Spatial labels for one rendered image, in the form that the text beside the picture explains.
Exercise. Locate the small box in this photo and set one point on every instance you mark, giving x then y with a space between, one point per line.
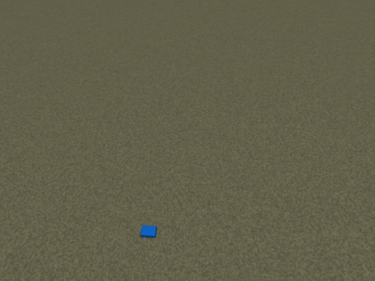
148 231

